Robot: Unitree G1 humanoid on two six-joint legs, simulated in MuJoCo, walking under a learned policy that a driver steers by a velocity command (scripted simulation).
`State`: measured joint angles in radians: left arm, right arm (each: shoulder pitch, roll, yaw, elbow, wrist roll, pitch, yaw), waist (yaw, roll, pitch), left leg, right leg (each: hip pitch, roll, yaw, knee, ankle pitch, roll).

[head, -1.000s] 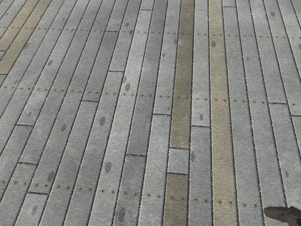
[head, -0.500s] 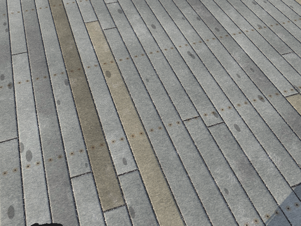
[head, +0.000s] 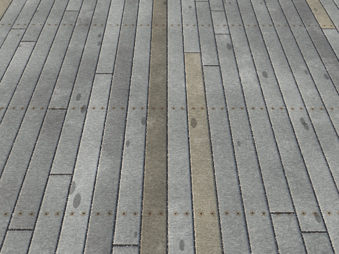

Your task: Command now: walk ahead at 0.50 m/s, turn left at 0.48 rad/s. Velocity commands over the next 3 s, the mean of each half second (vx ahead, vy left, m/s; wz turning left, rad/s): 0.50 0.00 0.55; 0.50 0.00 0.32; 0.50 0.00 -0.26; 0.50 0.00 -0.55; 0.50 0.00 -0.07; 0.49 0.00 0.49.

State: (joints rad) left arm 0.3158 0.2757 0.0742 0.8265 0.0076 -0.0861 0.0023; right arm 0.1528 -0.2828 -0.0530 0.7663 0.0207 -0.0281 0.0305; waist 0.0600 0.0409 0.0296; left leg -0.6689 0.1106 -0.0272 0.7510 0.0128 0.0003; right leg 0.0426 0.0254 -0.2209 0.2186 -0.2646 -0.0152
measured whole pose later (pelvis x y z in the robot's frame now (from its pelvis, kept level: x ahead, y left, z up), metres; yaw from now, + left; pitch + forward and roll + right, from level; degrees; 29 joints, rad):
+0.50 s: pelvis +0.28 +0.06 +0.01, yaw +17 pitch +2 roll -1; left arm 0.03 0.29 0.05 0.71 0.00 -0.09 -0.01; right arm 0.34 -0.28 -0.07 0.73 0.02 -0.04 -0.01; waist -0.07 -0.04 0.04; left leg -0.13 -0.10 -0.14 0.35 -0.24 0.08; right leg -0.63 -0.06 0.11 0.61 0.02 0.07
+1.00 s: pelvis +0.55 +0.11 +0.01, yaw +27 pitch +2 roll -2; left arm 0.39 0.27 0.05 0.88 -0.02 -0.08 -0.02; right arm 0.09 -0.27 -0.04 0.66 0.01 -0.06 0.02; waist 0.11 0.04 0.03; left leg -0.62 0.08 -0.05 0.65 -0.04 0.00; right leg -0.03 0.05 -0.02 0.23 -0.23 -0.03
